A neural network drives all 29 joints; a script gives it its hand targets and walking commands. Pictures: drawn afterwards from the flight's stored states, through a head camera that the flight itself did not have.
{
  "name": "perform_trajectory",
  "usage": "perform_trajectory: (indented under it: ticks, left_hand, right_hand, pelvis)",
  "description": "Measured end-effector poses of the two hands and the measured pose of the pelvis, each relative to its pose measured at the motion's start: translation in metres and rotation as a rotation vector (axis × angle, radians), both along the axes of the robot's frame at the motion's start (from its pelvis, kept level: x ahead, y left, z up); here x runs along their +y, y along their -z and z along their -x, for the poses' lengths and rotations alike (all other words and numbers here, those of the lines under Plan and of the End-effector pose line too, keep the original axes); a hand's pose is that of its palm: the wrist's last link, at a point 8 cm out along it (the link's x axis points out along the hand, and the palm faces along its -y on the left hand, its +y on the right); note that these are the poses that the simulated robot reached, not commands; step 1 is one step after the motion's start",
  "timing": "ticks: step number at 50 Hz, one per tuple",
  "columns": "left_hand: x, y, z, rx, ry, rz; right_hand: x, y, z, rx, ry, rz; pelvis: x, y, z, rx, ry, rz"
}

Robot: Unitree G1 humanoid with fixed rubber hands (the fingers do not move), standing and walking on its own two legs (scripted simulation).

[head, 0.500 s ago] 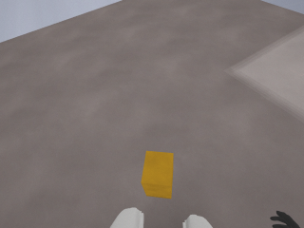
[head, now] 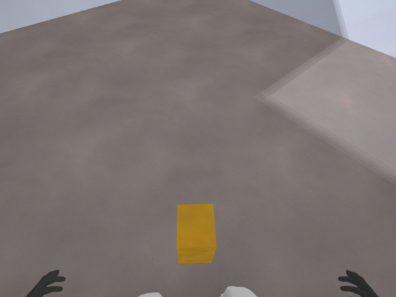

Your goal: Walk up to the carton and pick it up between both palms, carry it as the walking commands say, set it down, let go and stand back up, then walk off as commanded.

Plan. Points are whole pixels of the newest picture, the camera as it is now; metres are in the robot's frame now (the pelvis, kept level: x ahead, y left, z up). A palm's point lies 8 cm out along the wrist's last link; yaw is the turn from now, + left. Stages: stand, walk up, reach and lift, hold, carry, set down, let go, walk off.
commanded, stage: walk up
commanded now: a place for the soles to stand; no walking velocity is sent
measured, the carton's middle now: (195, 235) +0.44 +0.00 -0.61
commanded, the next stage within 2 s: reach and lift in 1.28 s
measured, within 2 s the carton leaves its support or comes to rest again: neither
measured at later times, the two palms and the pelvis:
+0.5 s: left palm out of the picture +0.13 +0.29 -0.07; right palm out of the picture +0.09 -0.35 -0.07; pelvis +0.00 -0.02 +0.02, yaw -4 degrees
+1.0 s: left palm (55, 285) +0.15 +0.28 -0.06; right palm out of the picture +0.10 -0.35 -0.06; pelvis +0.01 -0.02 +0.03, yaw -2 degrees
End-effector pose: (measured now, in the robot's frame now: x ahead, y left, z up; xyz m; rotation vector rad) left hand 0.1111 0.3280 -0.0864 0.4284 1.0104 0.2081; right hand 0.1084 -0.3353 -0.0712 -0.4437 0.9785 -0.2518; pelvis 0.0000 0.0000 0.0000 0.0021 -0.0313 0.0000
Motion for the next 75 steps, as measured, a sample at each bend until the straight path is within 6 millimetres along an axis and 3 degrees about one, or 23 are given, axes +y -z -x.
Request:
perform_trajectory:
  ticks: [6, 25, 39, 64, 69, 72, 75]
  left_hand:
    - [-0.001, -0.005, -0.017, 0.005, 0.026, 0.003]
    - [-0.033, -0.020, -0.024, 0.044, 0.053, 0.023]
    - [-0.043, -0.023, -0.039, 0.040, 0.042, 0.071]
    - [-0.042, -0.024, -0.037, 0.060, -0.026, 0.077]
    - [-0.048, -0.035, -0.058, -0.040, -0.002, 0.087]
    - [-0.046, -0.032, -0.059, -0.026, -0.028, 0.088]
    - [-0.044, -0.028, -0.056, -0.018, -0.040, 0.096]
  right_hand:
    - [-0.005, -0.003, 0.006, 0.009, 0.026, 0.003]
    - [-0.018, -0.001, 0.020, 0.045, 0.088, -0.054]
    - [-0.018, -0.007, 0.027, 0.090, 0.091, -0.044]
    - [-0.015, -0.011, -0.009, 0.087, 0.051, -0.048]
    - [0.001, -0.020, -0.049, -0.006, -0.015, -0.080]
    - [0.010, -0.019, -0.069, -0.025, -0.012, -0.094]
    - [0.018, -0.013, -0.076, -0.017, 0.000, -0.109]
  pelvis:
    - [-0.002, -0.005, 0.000, -0.006, 0.028, 0.009]
    - [-0.016, -0.021, 0.002, 0.005, 0.061, -0.020]
    - [-0.018, -0.030, -0.006, 0.007, 0.049, -0.014]
    - [-0.023, -0.035, -0.022, 0.007, 0.009, -0.005]
    - [-0.022, -0.027, -0.011, 0.001, -0.033, -0.010]
    - [-0.019, -0.024, -0.006, 0.014, -0.040, -0.010]
    - [-0.016, -0.021, -0.004, 0.033, -0.047, -0.006]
